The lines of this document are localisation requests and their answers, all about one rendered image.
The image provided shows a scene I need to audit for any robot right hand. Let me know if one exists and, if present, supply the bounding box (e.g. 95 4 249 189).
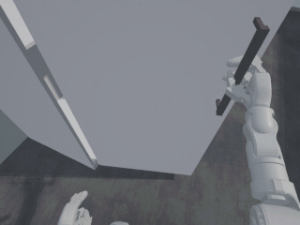
222 54 272 110

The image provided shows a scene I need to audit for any handle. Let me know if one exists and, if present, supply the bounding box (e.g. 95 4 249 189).
216 17 270 116

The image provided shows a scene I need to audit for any robot right upper arm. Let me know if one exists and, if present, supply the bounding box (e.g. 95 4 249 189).
249 203 300 225

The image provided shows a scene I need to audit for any fridge door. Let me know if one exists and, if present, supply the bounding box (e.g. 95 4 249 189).
13 0 295 175

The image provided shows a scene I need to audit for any robot right forearm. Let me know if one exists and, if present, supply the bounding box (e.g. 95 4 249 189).
243 106 300 211

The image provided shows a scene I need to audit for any robot left hand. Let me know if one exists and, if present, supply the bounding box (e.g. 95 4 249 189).
57 190 92 225

